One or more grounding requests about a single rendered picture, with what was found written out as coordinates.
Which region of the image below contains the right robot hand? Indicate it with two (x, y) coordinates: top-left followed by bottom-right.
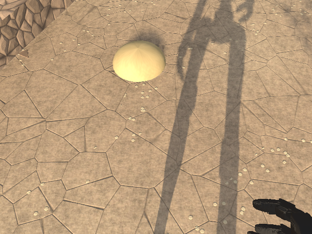
(247, 198), (312, 234)

